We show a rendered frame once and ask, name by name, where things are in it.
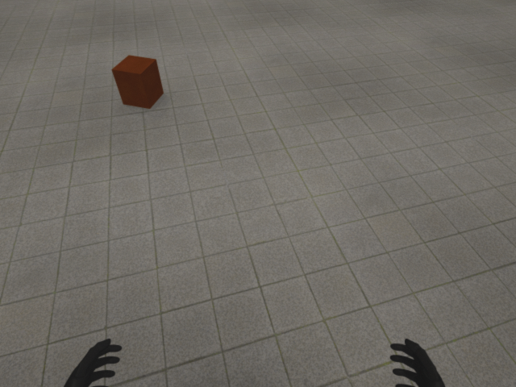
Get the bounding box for carton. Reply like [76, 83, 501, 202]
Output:
[112, 55, 164, 109]

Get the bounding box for robot right hand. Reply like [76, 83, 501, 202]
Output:
[390, 339, 445, 387]

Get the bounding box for robot left hand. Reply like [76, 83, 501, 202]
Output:
[64, 339, 122, 387]

